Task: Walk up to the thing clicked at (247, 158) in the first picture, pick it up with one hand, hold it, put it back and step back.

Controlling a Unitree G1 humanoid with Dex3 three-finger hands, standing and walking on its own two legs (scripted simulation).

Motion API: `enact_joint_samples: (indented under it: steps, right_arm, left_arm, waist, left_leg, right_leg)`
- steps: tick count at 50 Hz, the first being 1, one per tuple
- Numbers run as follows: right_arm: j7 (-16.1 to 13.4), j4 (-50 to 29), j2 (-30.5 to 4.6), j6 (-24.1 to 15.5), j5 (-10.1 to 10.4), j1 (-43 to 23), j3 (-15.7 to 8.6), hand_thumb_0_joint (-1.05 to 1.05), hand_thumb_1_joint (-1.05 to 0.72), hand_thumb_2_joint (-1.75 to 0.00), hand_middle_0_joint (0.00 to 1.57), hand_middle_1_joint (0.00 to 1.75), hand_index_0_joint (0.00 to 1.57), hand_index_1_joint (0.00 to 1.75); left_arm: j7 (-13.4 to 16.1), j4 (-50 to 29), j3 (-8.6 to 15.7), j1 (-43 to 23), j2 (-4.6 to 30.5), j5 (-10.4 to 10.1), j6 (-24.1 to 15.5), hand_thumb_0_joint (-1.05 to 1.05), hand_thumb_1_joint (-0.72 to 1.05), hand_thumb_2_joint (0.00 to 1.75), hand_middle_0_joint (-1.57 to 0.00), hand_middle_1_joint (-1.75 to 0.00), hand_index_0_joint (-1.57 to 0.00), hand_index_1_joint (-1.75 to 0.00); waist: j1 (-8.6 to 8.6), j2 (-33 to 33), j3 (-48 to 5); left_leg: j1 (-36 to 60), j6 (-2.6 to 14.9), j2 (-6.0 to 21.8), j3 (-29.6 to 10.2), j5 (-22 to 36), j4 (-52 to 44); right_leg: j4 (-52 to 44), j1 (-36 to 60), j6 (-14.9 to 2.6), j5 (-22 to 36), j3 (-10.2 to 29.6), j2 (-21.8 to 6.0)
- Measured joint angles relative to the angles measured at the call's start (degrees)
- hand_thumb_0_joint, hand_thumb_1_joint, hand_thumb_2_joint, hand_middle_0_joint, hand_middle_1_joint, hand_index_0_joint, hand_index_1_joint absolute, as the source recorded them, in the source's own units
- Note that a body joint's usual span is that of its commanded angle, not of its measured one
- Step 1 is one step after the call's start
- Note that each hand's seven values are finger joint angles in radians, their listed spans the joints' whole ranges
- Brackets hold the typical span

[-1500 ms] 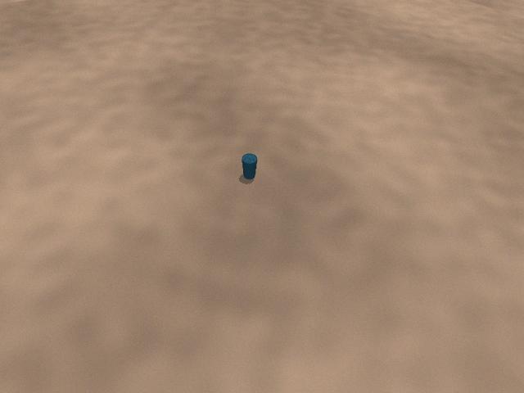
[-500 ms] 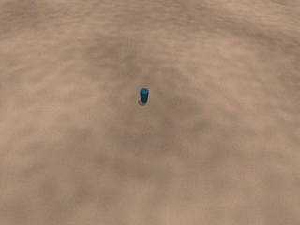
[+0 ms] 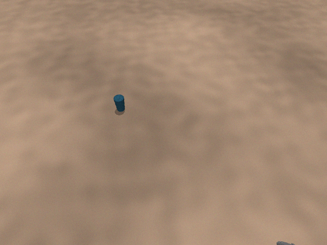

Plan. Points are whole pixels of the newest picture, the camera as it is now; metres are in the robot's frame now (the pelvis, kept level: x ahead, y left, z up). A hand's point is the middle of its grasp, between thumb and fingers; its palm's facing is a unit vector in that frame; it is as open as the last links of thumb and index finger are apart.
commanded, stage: walk up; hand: left
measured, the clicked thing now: (119, 103) +1.25 +0.31 -0.70
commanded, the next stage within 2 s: none
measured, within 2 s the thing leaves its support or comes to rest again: neither
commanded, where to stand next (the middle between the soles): +0.93 +0.62 m, yaw -74 degrees
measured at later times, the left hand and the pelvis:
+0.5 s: hand (53, 166) +0.39 +0.34 -0.12, palm faces -0.29 -0.82 -0.50, open 7.4 cm; pelvis +0.22 +0.10 -0.01, yaw -19 degrees
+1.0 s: hand (48, 98) +0.71 +0.47 -0.13, palm faces -0.59 -0.59 -0.55, open 7.4 cm; pelvis +0.45 +0.27 -0.01, yaw -36 degrees
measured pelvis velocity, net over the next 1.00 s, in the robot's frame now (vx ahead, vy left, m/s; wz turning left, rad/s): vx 0.45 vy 0.27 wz -0.63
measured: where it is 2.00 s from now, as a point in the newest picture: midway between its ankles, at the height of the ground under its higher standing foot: (80, 152)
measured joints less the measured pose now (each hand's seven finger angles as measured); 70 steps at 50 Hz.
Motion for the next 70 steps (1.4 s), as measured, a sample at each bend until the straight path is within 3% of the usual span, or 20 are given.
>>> enact_joint_samples:
  steps: [2, 5, 11, 15, 20, 28, 33, 34, 36, 38, 40, 43, 48, 51, 53, 56, 58, 60, 64, 70]
  right_arm:
    - [-0.1, 0.2, 0.7, 0.3, 0.4, 1.8, 0.5, 0.0, -0.91, -0.9, 0.2, 0.3, 0.2, 0.3]
    - [-0.3, 0.3, 1.6, 0.7, 0.3, 4.6, 0.9, 0.0, -0.91, -0.9, 0.2, 0.3, 0.2, 0.3]
    - [-0.3, -0.9, 1.2, 1.5, 0.4, 8.4, 0.7, 0.01, -0.9, -0.9, 0.21, 0.3, 0.2, 0.3]
    - [-0.7, -1.9, 0.3, 2.8, -0.1, 9.1, 0.1, 0.01, -0.9, -0.9, 0.21, 0.3, 0.2, 0.3]
    - [-0.5, -3.3, 2.0, 4.6, 0.2, 7.4, 1.7, 0.01, -0.91, -0.9, 0.2, 0.3, 0.2, 0.3]
    - [2.1, -10.2, -1.7, 3.6, -0.1, 1.2, 0.6, 0.01, -0.91, -0.9, 0.21, 0.3, 0.2, 0.3]
    - [2.4, -11.1, -4.2, 4.1, 0.2, 1.1, -1.4, 0.0, -0.91, -0.9, 0.2, 0.3, 0.2, 0.3]
    - [2.1, -11.0, -3.7, 3.8, 0.2, 1.4, -1.8, 0.0, -0.91, -0.9, 0.2, 0.3, 0.2, 0.3]
    - [1.0, -10.7, -1.6, 2.8, 0.1, 2.1, -1.6, 0.0, -0.91, -0.9, 0.2, 0.3, 0.2, 0.3]
    - [0.2, -9.1, 0.3, 2.7, 0.8, 3.2, -0.6, 0.0, -0.91, -0.9, 0.2, 0.3, 0.2, 0.3]
    - [-0.5, -7.1, 2.1, 3.7, 0.8, 4.7, 0.3, 0.0, -0.91, -0.9, 0.2, 0.3, 0.2, 0.3]
    - [-1.0, -5.6, 3.0, 4.1, 0.0, 7.0, 0.7, 0.0, -0.91, -0.9, 0.2, 0.3, 0.2, 0.3]
    - [-1.9, -6.2, 2.0, 3.4, -1.1, 9.7, 0.0, 0.01, -0.9, -0.9, 0.21, 0.3, 0.2, 0.3]
    - [-2.3, -7.1, 1.6, 4.2, -1.4, 10.3, -0.3, 0.01, -0.9, -0.9, 0.21, 0.3, 0.2, 0.3]
    - [-2.4, -7.7, 1.8, 5.1, -1.3, 10.1, -0.3, 0.01, -0.9, -0.9, 0.21, 0.3, 0.2, 0.3]
    - [-2.8, -7.6, 2.6, 6.6, -1.1, 7.9, 0.1, 0.01, -0.91, -0.9, 0.2, 0.3, 0.2, 0.3]
    - [-2.7, -8.2, 3.4, 7.3, -1.0, 6.7, 0.7, 0.01, -0.91, -0.9, 0.2, 0.3, 0.2, 0.3]
    - [-2.3, -8.6, 3.0, 7.0, -0.4, 4.9, 1.1, 0.01, -0.91, -0.9, 0.21, 0.3, 0.2, 0.3]
    - [-0.6, -11.0, 0.2, 6.4, -0.1, 1.5, 0.3, 0.01, -0.91, -0.9, 0.21, 0.3, 0.2, 0.3]
    - [0.1, -13.0, -3.5, 6.3, -0.1, -1.7, -2.2, 0.0, -0.91, -0.9, 0.21, 0.3, 0.2, 0.3]
  left_arm:
    - [-0.3, 0.1, -0.5, -1.0, 0.3, -0.5, -0.1, 0.01, 0.9, 0.9, -0.2, -0.3, -0.2, -0.3]
    - [-1.8, -1.0, -0.4, -2.1, 1.7, -1.4, -1.1, 0.01, 0.9, 0.9, -0.2, -0.3, -0.2, -0.3]
    - [-2.3, -3.2, -0.1, -4.5, 2.7, -1.9, -1.2, 0.0, 0.9, 0.9, -0.2, -0.3, -0.2, -0.3]
    - [-1.5, -6.3, -0.1, -6.1, 0.9, -2.2, -2.6, 0.0, 0.9, 0.9, -0.2, -0.3, -0.2, -0.3]
    - [1.4, -10.2, -1.4, -4.8, -1.9, -1.7, -3.3, 0.0, 0.9, 0.9, -0.2, -0.3, -0.2, -0.3]
    - [1.4, -8.1, -3.3, 2.7, -4.8, -0.6, -4.1, 0.0, 0.89, 0.9, -0.21, -0.31, -0.21, -0.3]
    - [1.9, -7.8, -2.1, 3.9, -1.8, 0.7, -3.6, 0.0, 0.89, 0.9, -0.21, -0.31, -0.21, -0.3]
    - [2.3, -7.5, -1.5, 3.5, -0.1, 1.0, -3.1, 0.0, 0.89, 0.9, -0.21, -0.31, -0.21, -0.3]
    - [3.6, -6.3, 0.0, 1.4, 3.0, 1.1, -1.8, 0.0, 0.89, 0.9, -0.21, -0.31, -0.21, -0.3]
    - [4.7, -5.6, 0.8, -0.7, 4.4, 0.5, -0.9, 0.01, 0.9, 0.9, -0.21, -0.3, -0.21, -0.3]
    - [4.6, -5.4, 0.8, -2.1, 4.6, -0.3, -1.1, 0.01, 0.9, 0.9, -0.2, -0.3, -0.2, -0.3]
    - [3.2, -6.1, 0.3, -1.9, 3.7, -1.3, -1.6, 0.0, 0.9, 0.9, -0.2, -0.3, -0.2, -0.3]
    - [2.7, -5.7, -0.9, 0.2, 1.2, -1.4, -1.1, 0.0, 0.9, 0.9, -0.2, -0.3, -0.2, -0.3]
    - [3.2, -5.9, -1.3, 1.1, -0.3, -1.4, -1.1, 0.0, 0.9, 0.9, -0.21, -0.3, -0.2, -0.3]
    - [3.5, -6.9, -1.2, 2.0, -0.8, -1.3, -1.8, 0.0, 0.9, 0.9, -0.21, -0.3, -0.2, -0.3]
    - [4.7, -9.0, -0.9, 2.1, -1.7, -0.8, -2.2, 0.0, 0.9, 0.9, -0.21, -0.3, -0.2, -0.3]
    - [5.6, -9.8, -0.9, 1.9, -1.7, -1.1, -2.1, 0.0, 0.9, 0.9, -0.21, -0.3, -0.21, -0.3]
    - [6.3, -10.1, -1.0, 1.7, -2.3, -1.3, -2.2, 0.0, 0.9, 0.9, -0.21, -0.3, -0.21, -0.3]
    - [5.3, -11.0, -1.3, 2.9, -3.0, 0.2, -2.9, 0.0, 0.89, 0.9, -0.21, -0.31, -0.21, -0.3]
    - [4.1, -12.8, -0.2, 3.5, 0.3, 2.1, -3.5, 0.0, 0.89, 0.9, -0.21, -0.31, -0.21, -0.3]
  waist:
    - [-1.72, 1.0, -0.5]
    - [-3.4, 1.3, -0.8]
    - [-5.54, 0.8, 0.0]
    - [-5.35, 3.8, 1.5]
    - [-2.85, 5.4, 2.4]
    - [-0.73, 7.3, 2.0]
    - [-0.12, 6.8, 0.7]
    - [-0.57, 5.0, 0.8]
    - [-1.31, 1.0, 2.3]
    - [-2.23, -0.4, 3.4]
    - [-3.25, -1.1, 3.6]
    - [-4.2, -1.2, 2.7]
    - [-6.04, 0.5, 1.7]
    - [-6.4, 1.9, 1.4]
    - [-5.91, 2.8, 1.2]
    - [-3.58, 6.6, 2.9]
    - [-1.92, 6.5, 3.1]
    - [-0.79, 6.3, 3.1]
    - [0.21, 6.7, 2.6]
    - [1.42, 6.7, 2.3]
  left_leg:
    - [3.2, 1.07, 0.7, 1.1, 0.2, -4.1]
    - [8.5, 2.18, 0.9, 3.4, 0.7, -9.6]
    - [16.4, 3.63, -2.1, 9.9, -5.1, -10.2]
    - [14.4, 3.15, -0.7, 12.7, -13.7, 5.4]
    - [-4.4, -2.28, -0.7, 0.4, -12.8, 41.3]
    - [-19.0, -0.33, 8.7, -6.2, -0.3, 25.7]
    - [-15.8, -0.35, 9.2, -2.8, 2.6, 16.2]
    - [-15.3, -1.95, 8.0, -1.3, 0.2, 17.0]
    - [-15.9, -2.31, 6.2, 2.0, -3.0, 21.5]
    - [-15.0, -1.44, 6.3, 3.7, -3.9, 21.5]
    - [-12.5, -0.26, 5.7, 5.2, -2.4, 16.9]
    - [-8.4, 1.97, 4.3, 8.7, 0.3, 8.4]
    - [-2.9, 5.25, 1.3, 14.5, 0.0, 1.9]
    - [-1.6, 6.69, 0.0, 17.4, -2.9, 3.4]
    - [-2.4, 6.18, 0.1, 19.0, -6.4, 8.4]
    - [-9.7, -1.81, 1.4, 10.3, -12.0, 28.1]
    - [-15.5, -5.08, 0.9, 4.5, -13.7, 41.9]
    - [-19.2, -4.9, 2.4, 0.2, -11.5, 47.1]
    - [-21.0, -1.85, 7.1, -5.6, -4.7, 41.9]
    - [-14.7, -0.29, 10.2, -4.7, -7.5, 24.8]
  right_leg:
    - [6.4, -4.3, -0.17, 2.0, -7.4, -0.1]
    - [7.1, -7.3, 0.75, 6.7, -13.8, -1.2]
    - [-5.8, -6.5, 0.66, 13.7, -17.1, -3.4]
    - [-11.6, -2.4, -1.24, 18.3, -19.4, -1.4]
    - [-8.0, 1.0, -1.49, 12.1, -17.6, -0.3]
    - [-12.9, 7.0, 3.48, 10.8, -8.0, -2.7]
    - [-9.7, 5.7, 4.14, 5.9, -2.5, -5.7]
    - [-6.6, 4.4, 2.96, 4.1, -1.1, -7.2]
    - [5.7, -0.7, 0.2, -0.1, 1.1, -7.2]
    - [19.1, -6.4, -1.96, -1.4, -2.1, -3.6]
    - [25.3, -10.4, -2.2, 2.6, -7.9, -1.9]
    - [22.7, -13.2, -1.47, 6.5, -13.6, -1.0]
    - [8.9, -10.3, -0.18, 6.1, -16.5, -0.7]
    - [-0.1, -6.4, -0.83, 9.0, -17.7, -1.0]
    - [-8.3, -1.8, -1.99, 12.0, -18.3, -0.8]
    - [-6.4, -0.9, -1.4, 9.5, -18.2, 1.5]
    - [-5.3, -0.4, -1.63, 8.9, -17.0, 0.6]
    - [-6.2, 0.4, -1.08, 9.3, -15.4, -1.0]
    - [-6.1, -0.2, 1.3, 9.4, -10.9, -4.3]
    - [-1.2, -5.4, 3.41, 7.0, -4.4, -8.1]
